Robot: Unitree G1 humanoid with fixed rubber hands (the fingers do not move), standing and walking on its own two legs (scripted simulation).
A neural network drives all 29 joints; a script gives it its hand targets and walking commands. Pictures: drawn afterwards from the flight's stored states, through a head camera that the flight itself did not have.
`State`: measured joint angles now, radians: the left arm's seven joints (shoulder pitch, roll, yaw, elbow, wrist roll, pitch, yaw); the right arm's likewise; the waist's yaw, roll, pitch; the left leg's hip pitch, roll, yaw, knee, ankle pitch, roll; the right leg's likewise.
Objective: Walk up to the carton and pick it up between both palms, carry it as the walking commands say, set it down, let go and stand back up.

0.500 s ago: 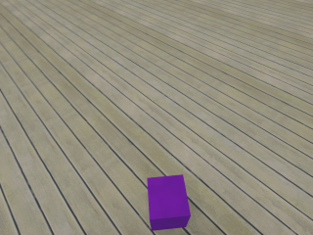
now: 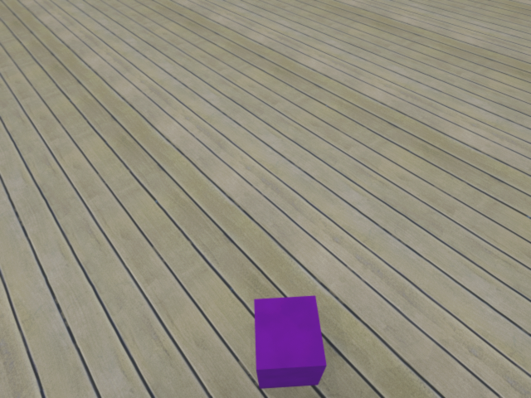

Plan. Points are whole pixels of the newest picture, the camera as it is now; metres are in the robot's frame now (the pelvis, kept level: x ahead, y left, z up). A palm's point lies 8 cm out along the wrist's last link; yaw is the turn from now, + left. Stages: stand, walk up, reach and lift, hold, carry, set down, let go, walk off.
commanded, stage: walk up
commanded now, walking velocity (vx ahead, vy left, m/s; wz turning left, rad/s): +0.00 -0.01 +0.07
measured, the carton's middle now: (286, 343) +0.41 -0.03 -0.65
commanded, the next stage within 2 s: none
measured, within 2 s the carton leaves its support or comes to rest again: neither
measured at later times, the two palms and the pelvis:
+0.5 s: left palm out of the picture -0.01 +0.23 -0.14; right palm out of the picture +0.00 -0.22 -0.14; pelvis +0.00 +0.00 +0.00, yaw +2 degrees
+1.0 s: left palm out of the picture -0.03 +0.21 -0.14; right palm out of the picture +0.01 -0.24 -0.15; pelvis +0.00 -0.02 +0.00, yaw +4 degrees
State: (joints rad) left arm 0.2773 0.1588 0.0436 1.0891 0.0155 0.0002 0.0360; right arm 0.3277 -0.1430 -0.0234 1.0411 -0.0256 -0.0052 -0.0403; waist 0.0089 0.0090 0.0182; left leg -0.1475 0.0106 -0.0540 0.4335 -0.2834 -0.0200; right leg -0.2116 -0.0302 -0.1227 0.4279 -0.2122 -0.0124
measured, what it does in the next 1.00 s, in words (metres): stands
